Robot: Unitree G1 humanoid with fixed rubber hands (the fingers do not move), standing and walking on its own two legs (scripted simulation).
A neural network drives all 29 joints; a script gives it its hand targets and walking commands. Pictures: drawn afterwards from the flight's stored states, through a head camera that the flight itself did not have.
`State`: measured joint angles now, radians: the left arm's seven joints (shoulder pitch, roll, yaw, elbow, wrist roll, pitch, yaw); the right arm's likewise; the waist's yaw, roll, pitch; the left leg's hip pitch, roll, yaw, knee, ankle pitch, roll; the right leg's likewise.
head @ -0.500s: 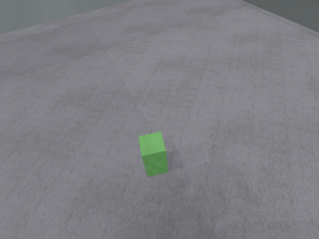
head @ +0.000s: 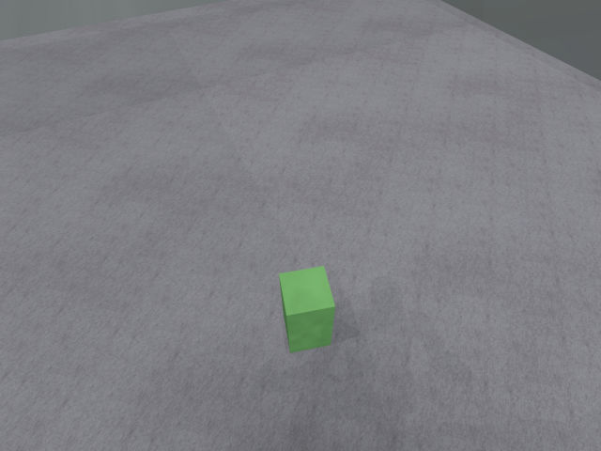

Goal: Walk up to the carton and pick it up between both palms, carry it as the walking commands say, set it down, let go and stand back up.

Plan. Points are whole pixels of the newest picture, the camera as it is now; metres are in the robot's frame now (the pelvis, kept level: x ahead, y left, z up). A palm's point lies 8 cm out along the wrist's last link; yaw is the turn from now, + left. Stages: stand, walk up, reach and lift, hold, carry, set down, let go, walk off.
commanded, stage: walk up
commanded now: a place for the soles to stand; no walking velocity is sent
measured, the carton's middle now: (306, 311) +0.62 +0.00 -0.61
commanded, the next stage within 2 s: none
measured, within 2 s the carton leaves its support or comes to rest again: neither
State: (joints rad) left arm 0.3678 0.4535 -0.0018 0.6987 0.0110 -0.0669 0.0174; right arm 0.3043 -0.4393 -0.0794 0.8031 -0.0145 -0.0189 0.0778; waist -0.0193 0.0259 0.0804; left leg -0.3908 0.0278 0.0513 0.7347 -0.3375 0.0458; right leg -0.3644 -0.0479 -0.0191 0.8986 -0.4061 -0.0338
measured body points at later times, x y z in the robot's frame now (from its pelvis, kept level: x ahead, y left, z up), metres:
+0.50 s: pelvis +0.10 -0.02 +0.01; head +0.12 -0.02 +0.46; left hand +0.20 +0.30 -0.08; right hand +0.17 -0.35 -0.09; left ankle +0.04 +0.08 -0.72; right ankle +0.18 -0.12 -0.71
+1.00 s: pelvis +0.09 -0.01 +0.00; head +0.12 -0.02 +0.45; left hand +0.19 +0.31 -0.08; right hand +0.17 -0.34 -0.11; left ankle +0.09 +0.09 -0.72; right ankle +0.18 -0.12 -0.71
